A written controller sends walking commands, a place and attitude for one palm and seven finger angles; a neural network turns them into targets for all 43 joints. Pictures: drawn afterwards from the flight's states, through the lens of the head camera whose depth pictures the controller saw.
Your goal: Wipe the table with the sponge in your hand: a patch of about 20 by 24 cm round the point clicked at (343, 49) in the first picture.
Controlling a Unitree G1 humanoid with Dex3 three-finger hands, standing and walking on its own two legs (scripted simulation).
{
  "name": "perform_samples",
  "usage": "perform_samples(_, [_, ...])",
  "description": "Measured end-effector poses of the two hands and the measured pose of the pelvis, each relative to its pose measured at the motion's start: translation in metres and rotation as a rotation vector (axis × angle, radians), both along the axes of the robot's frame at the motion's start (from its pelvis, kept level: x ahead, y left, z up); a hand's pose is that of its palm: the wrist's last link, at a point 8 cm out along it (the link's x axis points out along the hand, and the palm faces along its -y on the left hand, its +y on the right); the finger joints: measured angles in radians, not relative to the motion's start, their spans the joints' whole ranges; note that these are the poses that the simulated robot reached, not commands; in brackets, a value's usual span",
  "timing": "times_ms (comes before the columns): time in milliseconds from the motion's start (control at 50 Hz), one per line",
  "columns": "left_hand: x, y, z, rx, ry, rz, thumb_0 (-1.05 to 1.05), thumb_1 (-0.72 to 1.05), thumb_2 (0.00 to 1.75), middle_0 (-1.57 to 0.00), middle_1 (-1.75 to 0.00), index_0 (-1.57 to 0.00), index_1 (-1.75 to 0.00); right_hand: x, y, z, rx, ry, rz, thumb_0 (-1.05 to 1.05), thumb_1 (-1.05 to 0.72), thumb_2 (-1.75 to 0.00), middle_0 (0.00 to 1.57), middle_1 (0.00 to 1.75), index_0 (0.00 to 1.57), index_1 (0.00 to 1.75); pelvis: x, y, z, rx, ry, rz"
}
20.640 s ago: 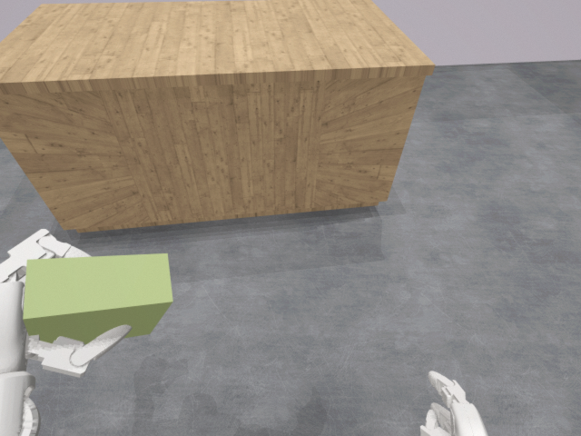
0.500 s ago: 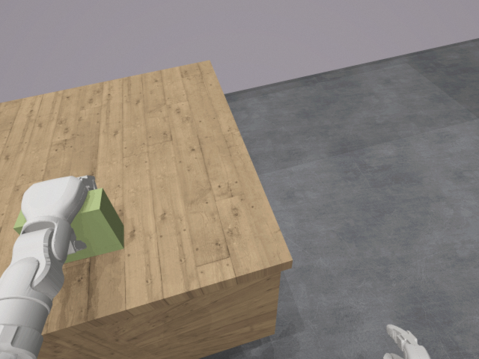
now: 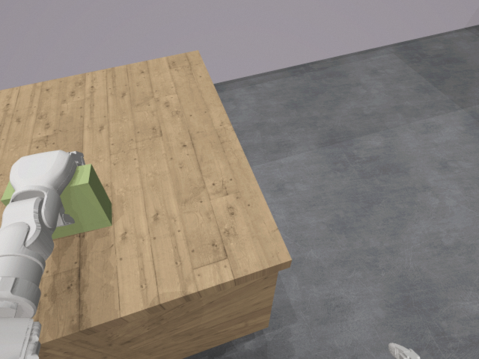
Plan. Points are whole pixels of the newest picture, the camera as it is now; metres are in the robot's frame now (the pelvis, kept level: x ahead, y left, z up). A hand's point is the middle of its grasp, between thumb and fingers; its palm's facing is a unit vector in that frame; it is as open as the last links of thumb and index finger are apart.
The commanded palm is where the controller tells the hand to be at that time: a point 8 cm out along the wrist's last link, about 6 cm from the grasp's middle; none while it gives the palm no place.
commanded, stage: wipe forward along the first lane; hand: left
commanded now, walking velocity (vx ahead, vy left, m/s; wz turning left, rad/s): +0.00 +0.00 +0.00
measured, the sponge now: (68, 210) +0.34 +0.35 +0.02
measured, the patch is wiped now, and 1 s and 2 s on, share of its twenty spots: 0.20 0.25 0.55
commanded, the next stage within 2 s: slide across to the middle lane in 0.26 s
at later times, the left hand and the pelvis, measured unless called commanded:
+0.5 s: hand (63, 177) +0.39 +0.36 +0.06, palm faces -0.14 +0.03 -0.99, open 9.7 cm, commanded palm +0.38 +0.34 +0.11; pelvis +0.00 +0.01 +0.00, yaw +0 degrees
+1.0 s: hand (96, 169) +0.41 +0.31 +0.06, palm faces -0.07 +0.00 -1.00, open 9.7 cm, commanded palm +0.39 +0.29 +0.11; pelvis +0.03 +0.01 +0.00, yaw +1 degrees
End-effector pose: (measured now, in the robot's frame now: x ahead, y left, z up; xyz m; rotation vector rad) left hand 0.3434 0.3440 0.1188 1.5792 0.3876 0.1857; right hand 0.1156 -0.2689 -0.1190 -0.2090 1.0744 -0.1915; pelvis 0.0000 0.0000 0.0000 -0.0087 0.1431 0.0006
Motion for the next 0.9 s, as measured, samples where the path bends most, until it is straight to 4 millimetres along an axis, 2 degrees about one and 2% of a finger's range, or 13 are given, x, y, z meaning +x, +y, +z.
perform_samples(380, [0.029, 0.013, 0.000, 0.008, 0.015, 0.006, 0.02, -0.52, 1.12, -0.80, -1.36, -0.80, -1.36, -0.023, 0.004, -0.006, 0.008, 0.086, -0.033, 0.01, -0.91, -0.90, 0.20, 0.30, 0.20, 0.30, 0.003, 0.005, -0.002, -0.005, 0.038, -0.001])
perform_samples(580, [0.035, 0.007, 0.001, 0.011, -0.014, -0.008, 0.02, -0.52, 1.12, -0.79, -1.37, -0.79, -1.38, -0.032, 0.004, -0.007, 0.003, 0.132, -0.054, 0.01, -0.91, -0.90, 0.20, 0.30, 0.20, 0.30, 0.007, 0.008, 0.000, -0.008, 0.033, 0.003])
perform_samples(700, [0.042, -0.010, 0.004, -0.005, -0.048, -0.023, 0.01, -0.51, 1.12, -0.78, -1.39, -0.78, -1.39, -0.018, 0.010, -0.006, 0.018, 0.113, -0.047, 0.01, -0.91, -0.90, 0.20, 0.30, 0.20, 0.30, 0.013, 0.010, 0.002, -0.007, 0.016, 0.005])
perform_samples(900, [0.051, -0.034, 0.002, -0.019, -0.057, -0.021, 0.00, -0.50, 1.12, -0.78, -1.39, -0.77, -1.40, 0.030, 0.025, -0.001, 0.059, 0.016, -0.001, 0.01, -0.91, -0.90, 0.20, 0.30, 0.20, 0.30, 0.024, 0.010, 0.004, -0.004, 0.001, 0.007])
